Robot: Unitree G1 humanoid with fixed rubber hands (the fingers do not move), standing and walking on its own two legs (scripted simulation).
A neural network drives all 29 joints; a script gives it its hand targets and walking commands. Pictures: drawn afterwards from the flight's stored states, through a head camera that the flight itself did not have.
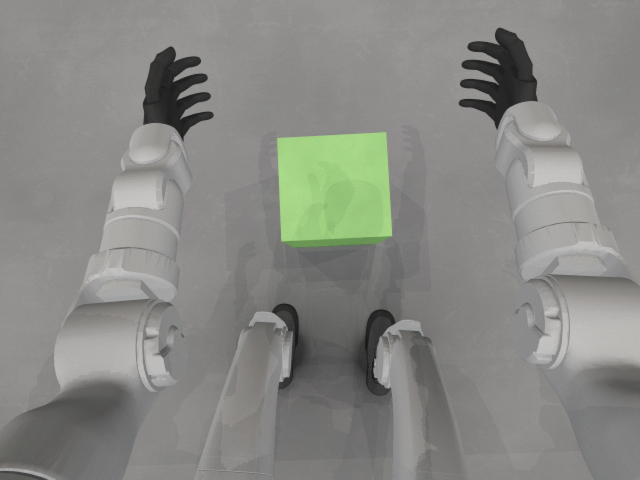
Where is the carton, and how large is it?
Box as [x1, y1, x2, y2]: [277, 132, 391, 247]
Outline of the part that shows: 385,132 277,138 281,240 283,242 293,247 377,243 391,235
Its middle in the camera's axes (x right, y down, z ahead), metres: +0.03 -0.10 +0.86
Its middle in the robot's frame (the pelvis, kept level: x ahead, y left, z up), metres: +0.49 +0.02 -0.51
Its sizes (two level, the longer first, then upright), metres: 0.210 0.200 0.250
